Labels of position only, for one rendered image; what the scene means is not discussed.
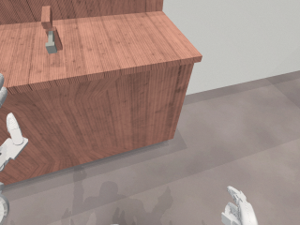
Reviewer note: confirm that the robot left hand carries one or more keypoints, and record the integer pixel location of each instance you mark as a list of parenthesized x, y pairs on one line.
[(11, 148)]

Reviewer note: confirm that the counter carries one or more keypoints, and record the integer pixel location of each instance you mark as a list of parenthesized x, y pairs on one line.
[(117, 82)]

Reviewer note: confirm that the robot right hand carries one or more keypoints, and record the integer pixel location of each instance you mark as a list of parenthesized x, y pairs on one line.
[(242, 214)]

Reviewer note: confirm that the left robot forearm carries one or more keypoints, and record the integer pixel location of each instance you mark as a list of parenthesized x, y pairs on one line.
[(4, 205)]

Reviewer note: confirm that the tap lever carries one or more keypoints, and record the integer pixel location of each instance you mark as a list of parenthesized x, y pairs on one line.
[(50, 45)]

